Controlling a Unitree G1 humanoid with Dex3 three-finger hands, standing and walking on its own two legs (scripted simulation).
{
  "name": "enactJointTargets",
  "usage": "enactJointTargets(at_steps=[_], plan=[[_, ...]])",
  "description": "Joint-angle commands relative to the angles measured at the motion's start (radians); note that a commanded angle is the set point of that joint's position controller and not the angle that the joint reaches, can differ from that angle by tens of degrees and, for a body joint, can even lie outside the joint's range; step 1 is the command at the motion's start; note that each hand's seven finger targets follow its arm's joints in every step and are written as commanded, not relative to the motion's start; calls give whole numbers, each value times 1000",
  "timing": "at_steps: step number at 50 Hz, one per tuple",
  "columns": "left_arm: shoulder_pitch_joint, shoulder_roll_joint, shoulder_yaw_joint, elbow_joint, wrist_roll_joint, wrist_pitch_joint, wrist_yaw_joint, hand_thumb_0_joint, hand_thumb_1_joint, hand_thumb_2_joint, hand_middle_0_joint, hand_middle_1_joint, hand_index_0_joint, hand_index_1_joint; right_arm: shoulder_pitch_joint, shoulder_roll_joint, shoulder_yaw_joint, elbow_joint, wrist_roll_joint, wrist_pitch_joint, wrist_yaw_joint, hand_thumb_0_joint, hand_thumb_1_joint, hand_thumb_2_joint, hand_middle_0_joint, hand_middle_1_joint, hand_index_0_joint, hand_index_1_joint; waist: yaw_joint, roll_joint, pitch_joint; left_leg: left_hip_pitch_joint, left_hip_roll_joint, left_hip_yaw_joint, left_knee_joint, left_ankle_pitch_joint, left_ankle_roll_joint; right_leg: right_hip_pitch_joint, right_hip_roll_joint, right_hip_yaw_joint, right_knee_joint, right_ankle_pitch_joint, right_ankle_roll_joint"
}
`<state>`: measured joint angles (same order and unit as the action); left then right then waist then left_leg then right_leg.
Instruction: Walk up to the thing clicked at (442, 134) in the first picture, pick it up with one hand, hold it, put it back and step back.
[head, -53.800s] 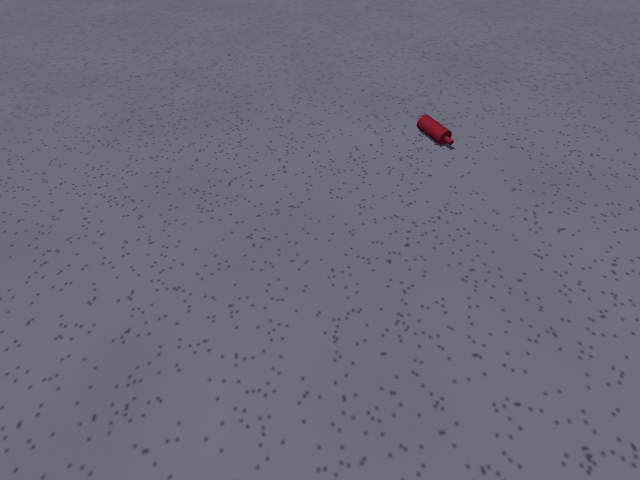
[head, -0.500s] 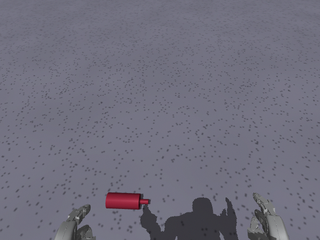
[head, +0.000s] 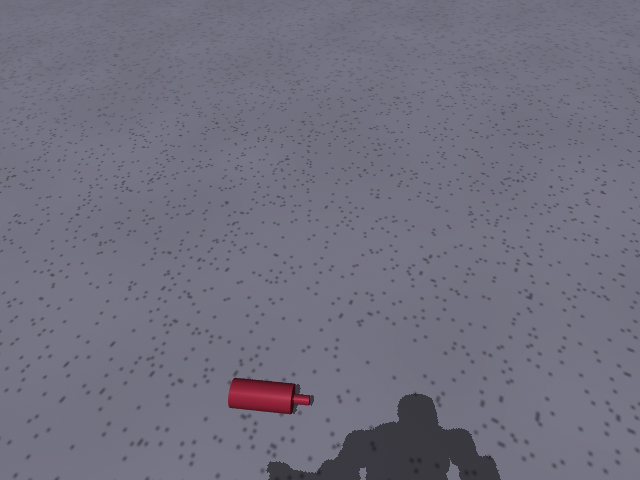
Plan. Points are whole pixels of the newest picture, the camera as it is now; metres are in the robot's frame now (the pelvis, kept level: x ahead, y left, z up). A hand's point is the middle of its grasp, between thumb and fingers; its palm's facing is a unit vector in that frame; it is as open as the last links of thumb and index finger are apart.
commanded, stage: stand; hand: left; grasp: from above
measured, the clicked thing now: (270, 396) +0.47 +0.21 -0.72
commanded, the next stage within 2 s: none
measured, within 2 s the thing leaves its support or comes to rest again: neither
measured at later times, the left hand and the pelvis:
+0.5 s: hand out of the picture +0.04 +0.23 -0.14, palm faces +0.03 -0.94 -0.35, open 7.4 cm; pelvis -0.01 -0.01 +0.02, yaw +0 degrees
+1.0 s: hand out of the picture +0.06 +0.22 -0.14, palm faces +0.02 -0.94 -0.34, open 7.4 cm; pelvis +0.00 -0.02 +0.02, yaw +0 degrees
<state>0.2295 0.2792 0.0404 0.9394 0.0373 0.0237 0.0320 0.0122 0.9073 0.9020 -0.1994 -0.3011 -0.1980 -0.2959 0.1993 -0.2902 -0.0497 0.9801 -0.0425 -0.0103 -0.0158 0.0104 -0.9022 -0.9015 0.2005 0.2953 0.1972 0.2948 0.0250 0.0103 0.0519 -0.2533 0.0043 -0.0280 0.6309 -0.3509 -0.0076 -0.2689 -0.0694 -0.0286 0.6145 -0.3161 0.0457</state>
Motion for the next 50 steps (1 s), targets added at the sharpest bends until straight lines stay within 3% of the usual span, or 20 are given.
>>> enactJointTargets(at_steps=[1,6,13,22,25,31,42,50], plan=[[-47,184,40,-17,-8,-36,18,0,900,900,-200,-300,-200,-301,-31,-179,-32,-37,10,-19,-23,0,-900,-900,200,300,200,300,-11,0,-78,41,73,-79,-167,312,44,107,-46,57,-148,261,-65],[-70,187,32,45,-10,-31,18,0,900,900,-200,-300,-200,-301,-42,-191,-27,8,15,-15,-25,0,-900,-900,200,300,200,300,-11,14,-52,63,81,-81,-231,316,37,140,-43,47,-199,234,-55],[-87,193,28,108,-7,-29,9,0,900,900,-200,-300,-200,-301,-70,-192,-23,48,16,-9,-19,0,-900,-900,200,300,200,300,-6,8,12,42,81,-90,-320,134,27,145,-36,46,-263,110,-48],[-114,210,26,139,-9,-41,5,0,900,900,-200,-300,-200,-301,-88,-195,-18,72,17,-12,-13,0,-900,-900,200,300,200,300,-8,-10,-17,99,90,-78,-317,223,23,157,-55,63,-304,168,-50],[-121,220,26,144,-12,-43,3,0,900,900,-200,-300,-200,-301,-80,-197,-15,82,19,-9,-9,0,-900,-900,200,300,200,300,-10,-33,-7,97,85,-72,-322,191,21,152,-49,67,-322,121,-47],[-132,227,27,156,-15,-41,-1,0,900,900,-200,-300,-200,-301,-80,-204,-8,91,19,-6,-9,0,-900,-900,200,300,200,300,-11,-4,-3,80,87,-67,-332,174,19,168,-51,71,-324,137,-50],[-144,234,28,164,-20,-43,-6,0,900,900,-200,-300,-200,-301,-80,-220,0,98,20,-13,-12,0,-900,-900,200,300,200,300,-11,-9,-43,113,105,-63,-330,282,17,192,-58,73,-313,236,-56],[-158,234,26,168,-21,-42,-9,0,900,900,-200,-300,-200,-301,-88,-225,3,100,23,-12,-9,0,-900,-900,200,300,200,300,-14,-12,-37,112,107,-60,-337,257,15,179,-51,71,-323,202,-57]])
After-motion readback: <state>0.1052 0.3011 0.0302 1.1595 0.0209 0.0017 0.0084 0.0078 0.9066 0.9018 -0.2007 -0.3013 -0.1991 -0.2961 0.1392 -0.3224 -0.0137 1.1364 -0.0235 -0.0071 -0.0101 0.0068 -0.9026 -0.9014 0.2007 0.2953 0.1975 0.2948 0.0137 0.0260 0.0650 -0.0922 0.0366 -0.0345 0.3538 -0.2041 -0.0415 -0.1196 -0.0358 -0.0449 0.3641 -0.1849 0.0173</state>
